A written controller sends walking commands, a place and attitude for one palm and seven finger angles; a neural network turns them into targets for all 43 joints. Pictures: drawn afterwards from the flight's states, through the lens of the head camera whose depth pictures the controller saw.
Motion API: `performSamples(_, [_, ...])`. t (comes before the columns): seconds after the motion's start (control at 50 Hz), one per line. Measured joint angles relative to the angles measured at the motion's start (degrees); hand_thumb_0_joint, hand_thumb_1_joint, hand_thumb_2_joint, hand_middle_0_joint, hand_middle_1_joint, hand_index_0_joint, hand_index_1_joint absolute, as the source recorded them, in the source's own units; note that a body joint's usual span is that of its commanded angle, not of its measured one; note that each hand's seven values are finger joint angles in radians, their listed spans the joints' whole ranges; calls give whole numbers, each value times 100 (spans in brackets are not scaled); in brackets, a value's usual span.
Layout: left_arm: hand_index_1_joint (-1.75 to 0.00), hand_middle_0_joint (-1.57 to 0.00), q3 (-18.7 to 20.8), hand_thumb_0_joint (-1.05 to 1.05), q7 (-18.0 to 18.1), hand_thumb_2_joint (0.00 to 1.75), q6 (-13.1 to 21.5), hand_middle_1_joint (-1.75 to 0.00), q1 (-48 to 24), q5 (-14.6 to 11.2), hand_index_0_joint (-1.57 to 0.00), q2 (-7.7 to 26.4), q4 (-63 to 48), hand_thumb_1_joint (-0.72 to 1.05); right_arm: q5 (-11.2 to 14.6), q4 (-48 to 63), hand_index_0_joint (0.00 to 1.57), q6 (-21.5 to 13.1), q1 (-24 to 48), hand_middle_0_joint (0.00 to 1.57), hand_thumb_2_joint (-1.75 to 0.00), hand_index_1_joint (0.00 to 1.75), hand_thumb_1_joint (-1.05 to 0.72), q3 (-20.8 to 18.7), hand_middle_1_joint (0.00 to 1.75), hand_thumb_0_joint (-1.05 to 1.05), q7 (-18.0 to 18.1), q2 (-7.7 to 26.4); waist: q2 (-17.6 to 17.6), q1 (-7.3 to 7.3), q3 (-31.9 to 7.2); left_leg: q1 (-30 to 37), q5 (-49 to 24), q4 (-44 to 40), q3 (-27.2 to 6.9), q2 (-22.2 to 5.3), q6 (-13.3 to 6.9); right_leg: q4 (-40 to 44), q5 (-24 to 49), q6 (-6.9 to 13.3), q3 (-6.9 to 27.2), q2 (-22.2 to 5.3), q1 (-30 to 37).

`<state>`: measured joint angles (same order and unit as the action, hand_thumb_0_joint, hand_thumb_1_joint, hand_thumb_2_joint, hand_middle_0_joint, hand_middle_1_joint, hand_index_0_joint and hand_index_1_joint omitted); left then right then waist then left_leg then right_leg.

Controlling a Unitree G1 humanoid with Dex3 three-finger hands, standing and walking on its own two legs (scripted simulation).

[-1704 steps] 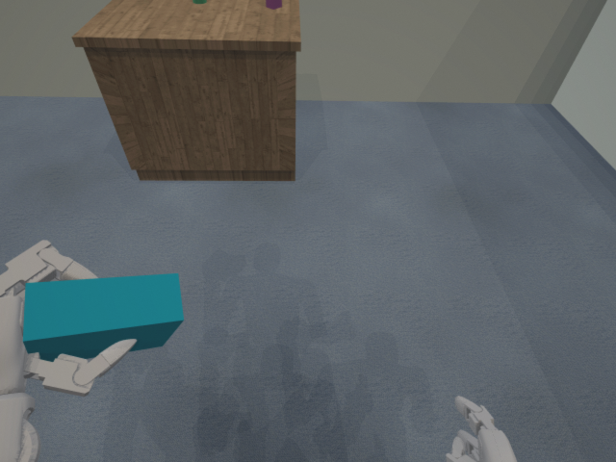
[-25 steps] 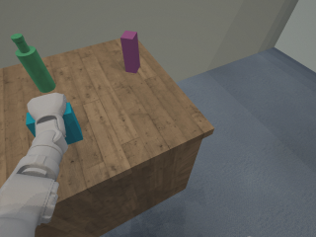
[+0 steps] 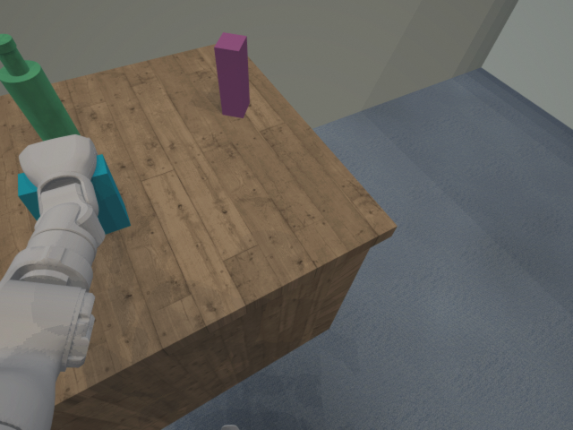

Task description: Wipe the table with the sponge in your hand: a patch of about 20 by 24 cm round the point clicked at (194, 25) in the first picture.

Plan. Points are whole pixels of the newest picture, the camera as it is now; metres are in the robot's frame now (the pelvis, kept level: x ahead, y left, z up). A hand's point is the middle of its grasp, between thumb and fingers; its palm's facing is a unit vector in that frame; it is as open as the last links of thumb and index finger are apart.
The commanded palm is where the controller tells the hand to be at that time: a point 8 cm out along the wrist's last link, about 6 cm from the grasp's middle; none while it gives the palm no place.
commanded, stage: slide back across to the first lane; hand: left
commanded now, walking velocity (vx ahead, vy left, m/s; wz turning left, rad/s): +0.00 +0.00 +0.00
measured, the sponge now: (84, 211) +0.44 +0.31 +0.01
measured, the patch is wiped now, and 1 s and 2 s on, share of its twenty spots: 1.00 1.00 1.00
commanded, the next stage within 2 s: wipe back along the first lane in 0.60 s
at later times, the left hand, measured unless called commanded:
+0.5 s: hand (42, 199) +0.43 +0.35 +0.05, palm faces -0.11 -0.02 -0.99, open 9.1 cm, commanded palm +0.41 +0.34 +0.10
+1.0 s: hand (12, 223) +0.39 +0.37 +0.05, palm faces -0.10 -0.01 -0.99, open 9.1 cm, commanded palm +0.37 +0.35 +0.09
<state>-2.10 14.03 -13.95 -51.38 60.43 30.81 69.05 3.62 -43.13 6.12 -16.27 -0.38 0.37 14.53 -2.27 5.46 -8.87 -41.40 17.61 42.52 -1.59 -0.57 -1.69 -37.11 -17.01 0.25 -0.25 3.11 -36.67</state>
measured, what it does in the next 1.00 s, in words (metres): stands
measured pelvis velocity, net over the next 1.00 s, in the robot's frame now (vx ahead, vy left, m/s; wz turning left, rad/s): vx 0.02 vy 0.01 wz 0.02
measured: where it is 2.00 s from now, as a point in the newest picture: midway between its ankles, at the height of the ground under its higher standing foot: outside the picture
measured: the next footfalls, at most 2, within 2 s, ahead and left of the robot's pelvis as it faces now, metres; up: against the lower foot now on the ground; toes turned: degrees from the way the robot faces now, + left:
none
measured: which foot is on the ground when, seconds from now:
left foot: down 0.00-1.00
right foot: down 0.00-1.00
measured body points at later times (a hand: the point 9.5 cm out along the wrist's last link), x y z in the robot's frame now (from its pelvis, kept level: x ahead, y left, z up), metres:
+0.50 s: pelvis +0.02 +0.01 +0.01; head +0.08 +0.02 +0.46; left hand +0.43 +0.34 +0.11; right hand +0.10 -0.26 -0.11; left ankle +0.02 +0.10 -0.71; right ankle +0.00 -0.13 -0.71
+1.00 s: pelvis +0.02 +0.01 +0.01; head +0.07 +0.02 +0.46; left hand +0.39 +0.37 +0.10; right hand +0.13 -0.26 -0.11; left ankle +0.02 +0.10 -0.71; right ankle +0.00 -0.13 -0.71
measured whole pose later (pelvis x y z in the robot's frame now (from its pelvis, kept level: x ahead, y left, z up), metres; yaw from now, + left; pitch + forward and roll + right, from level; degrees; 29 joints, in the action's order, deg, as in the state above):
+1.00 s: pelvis +0.02 +0.01 +0.01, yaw +1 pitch +12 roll -3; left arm 1.9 10.8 -6.2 -31.0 58.3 34.7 49.9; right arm 4.5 -41.2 8.5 -13.6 -1.8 0.8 15.9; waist -2.2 0.6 -7.2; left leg -32.2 18.2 38.3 -2.1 0.5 -2.3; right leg -31.7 -17.3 0.0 -0.7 2.1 -26.6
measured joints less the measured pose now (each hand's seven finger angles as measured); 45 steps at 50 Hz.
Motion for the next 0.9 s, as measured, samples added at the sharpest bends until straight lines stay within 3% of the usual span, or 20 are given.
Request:
performSamples(0.32, [-144,-84,336,-1,-76,115,135,-142,568,-18,-85,174,-480,-48,44,69,20,48,-25,20,-90,30,-91,-1,30,0,-45,-1,-2,-49,70,423,30,-233,85,40,-69,272,9,-55,90,-48,424])
performSamples(0.52, [-145,-83,388,-2,-250,114,491,-143,1204,-71,-84,225,-1074,-47,41,124,20,94,108,20,-90,30,-91,-69,30,0,-26,69,9,-251,90,737,72,-372,35,64,-60,447,-33,-38,44,-68,772])
performSamples(0.7, [-146,-82,663,-2,-407,113,652,-143,1466,-59,-83,460,-1180,-46,55,213,20,167,325,20,-90,30,-91,-55,30,0,-6,133,44,-316,135,900,75,-454,-5,60,-39,542,-38,-15,9,-61,950])
performSamples(0.9, [-146,-82,474,-2,-477,113,857,-143,1866,-144,-83,499,-1692,-45,66,238,20,206,263,20,-90,30,-91,-147,30,0,43,177,25,-452,175,912,68,-432,-63,82,-45,565,-31,-16,-50,-76,1004])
